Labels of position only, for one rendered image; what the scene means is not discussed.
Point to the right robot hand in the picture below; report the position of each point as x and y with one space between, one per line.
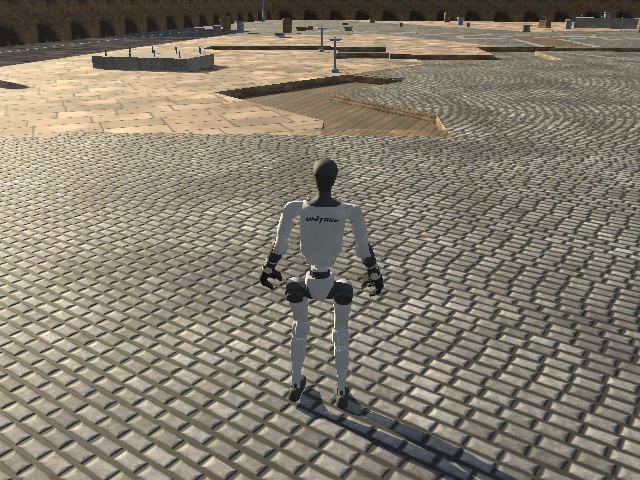
378 284

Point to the robot head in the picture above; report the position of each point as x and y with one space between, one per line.
324 173

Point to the left robot hand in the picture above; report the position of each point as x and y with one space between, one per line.
263 278

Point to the right robot upper arm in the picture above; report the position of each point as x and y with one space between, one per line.
354 213

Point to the left robot upper arm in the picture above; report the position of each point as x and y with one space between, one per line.
290 211

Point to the right robot forearm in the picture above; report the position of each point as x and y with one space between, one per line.
371 265

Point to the left robot forearm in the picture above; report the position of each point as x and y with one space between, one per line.
271 260

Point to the robot right shin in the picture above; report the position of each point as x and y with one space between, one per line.
341 354

